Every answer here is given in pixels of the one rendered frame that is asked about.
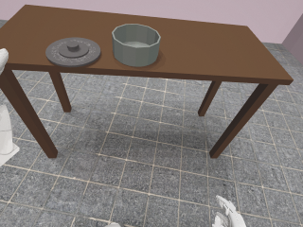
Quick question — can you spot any table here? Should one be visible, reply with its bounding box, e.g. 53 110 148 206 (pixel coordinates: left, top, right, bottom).
0 5 294 159

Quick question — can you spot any lid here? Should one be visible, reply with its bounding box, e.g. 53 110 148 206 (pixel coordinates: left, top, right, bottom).
45 37 101 68

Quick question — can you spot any pot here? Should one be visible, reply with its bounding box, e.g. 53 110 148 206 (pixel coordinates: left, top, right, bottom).
112 24 161 67

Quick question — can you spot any knob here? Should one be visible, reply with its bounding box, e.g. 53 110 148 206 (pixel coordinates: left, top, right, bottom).
66 41 80 50

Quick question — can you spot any right robot hand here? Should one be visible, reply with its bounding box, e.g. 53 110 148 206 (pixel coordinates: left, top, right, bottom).
212 195 246 227

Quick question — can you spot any left robot hand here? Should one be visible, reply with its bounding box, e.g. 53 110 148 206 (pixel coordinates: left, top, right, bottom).
0 48 20 166

